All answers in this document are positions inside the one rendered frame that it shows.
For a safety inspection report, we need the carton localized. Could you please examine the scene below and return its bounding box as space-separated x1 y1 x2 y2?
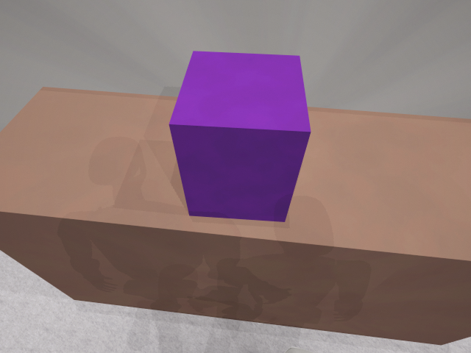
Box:
169 51 311 222

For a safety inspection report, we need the pedestal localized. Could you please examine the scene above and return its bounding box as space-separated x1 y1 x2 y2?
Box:
0 87 471 345

